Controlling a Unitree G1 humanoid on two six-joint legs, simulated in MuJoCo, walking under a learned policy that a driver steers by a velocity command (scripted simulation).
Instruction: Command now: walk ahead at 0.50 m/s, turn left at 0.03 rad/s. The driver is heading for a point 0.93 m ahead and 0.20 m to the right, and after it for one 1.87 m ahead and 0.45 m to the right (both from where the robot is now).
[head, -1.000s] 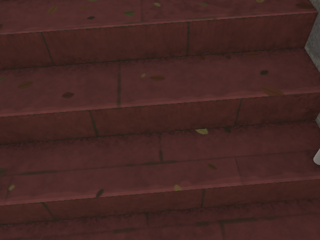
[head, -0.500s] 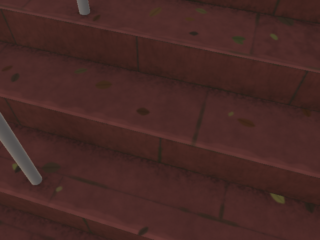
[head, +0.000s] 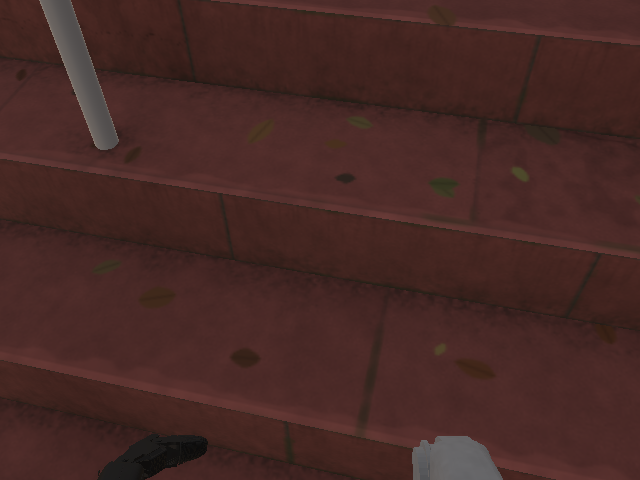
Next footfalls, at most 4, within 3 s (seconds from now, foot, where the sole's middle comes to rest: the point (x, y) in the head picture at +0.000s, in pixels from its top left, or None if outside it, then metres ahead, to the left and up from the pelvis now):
0.12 right None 0.26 -0.15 -0.60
0.68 left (304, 344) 0.60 0.05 -0.42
1.18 right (441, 173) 0.82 -0.20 -0.24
1.72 left None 1.13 -0.03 -0.06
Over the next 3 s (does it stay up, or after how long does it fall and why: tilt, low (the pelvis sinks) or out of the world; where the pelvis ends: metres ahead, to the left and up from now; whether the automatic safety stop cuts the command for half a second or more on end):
stays up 1.18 -0.18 0.72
